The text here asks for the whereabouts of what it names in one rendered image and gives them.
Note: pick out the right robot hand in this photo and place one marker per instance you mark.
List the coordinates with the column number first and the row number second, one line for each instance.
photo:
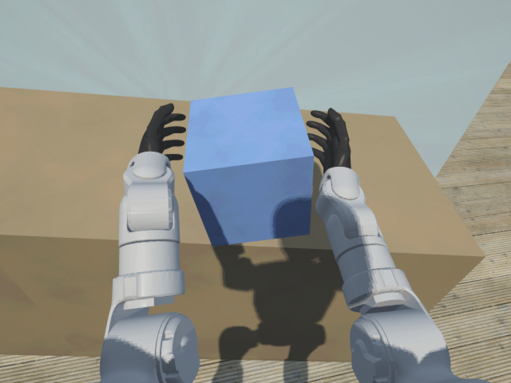
column 337, row 151

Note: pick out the robot right forearm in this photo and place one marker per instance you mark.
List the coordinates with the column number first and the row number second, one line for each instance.
column 372, row 283

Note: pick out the left robot upper arm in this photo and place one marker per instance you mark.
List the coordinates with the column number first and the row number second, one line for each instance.
column 155, row 348

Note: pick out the carton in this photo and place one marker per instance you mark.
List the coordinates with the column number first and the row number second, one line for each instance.
column 249, row 166

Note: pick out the right robot upper arm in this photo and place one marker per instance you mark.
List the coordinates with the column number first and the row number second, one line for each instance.
column 402, row 346

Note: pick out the robot left forearm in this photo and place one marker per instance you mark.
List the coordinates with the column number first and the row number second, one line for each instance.
column 149, row 236

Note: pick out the pedestal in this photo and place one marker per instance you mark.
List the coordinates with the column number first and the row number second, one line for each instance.
column 62, row 160

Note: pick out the left robot hand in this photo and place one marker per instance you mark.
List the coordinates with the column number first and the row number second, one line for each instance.
column 152, row 140

